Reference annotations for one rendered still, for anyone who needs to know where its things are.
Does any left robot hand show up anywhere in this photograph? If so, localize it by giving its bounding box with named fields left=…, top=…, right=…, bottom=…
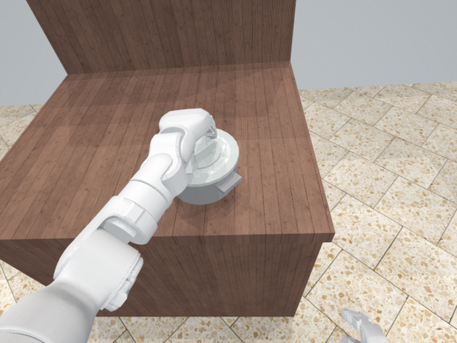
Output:
left=159, top=109, right=217, bottom=174

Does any robot left forearm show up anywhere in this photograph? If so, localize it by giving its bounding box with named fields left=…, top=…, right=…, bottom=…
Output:
left=53, top=124, right=196, bottom=279

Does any right robot hand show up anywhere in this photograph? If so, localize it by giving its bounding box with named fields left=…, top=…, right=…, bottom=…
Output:
left=338, top=309, right=389, bottom=343

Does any knob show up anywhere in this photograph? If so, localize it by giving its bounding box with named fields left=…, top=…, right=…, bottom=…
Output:
left=194, top=135, right=216, bottom=161

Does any pot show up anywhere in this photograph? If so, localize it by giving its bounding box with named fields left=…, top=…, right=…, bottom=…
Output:
left=177, top=166, right=242, bottom=205

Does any left robot upper arm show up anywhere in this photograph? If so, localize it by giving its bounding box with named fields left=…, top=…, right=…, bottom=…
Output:
left=0, top=227, right=144, bottom=343

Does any lid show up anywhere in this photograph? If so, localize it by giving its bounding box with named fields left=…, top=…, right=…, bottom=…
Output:
left=187, top=129, right=239, bottom=187

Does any table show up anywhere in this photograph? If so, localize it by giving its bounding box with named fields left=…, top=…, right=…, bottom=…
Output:
left=0, top=0, right=336, bottom=317

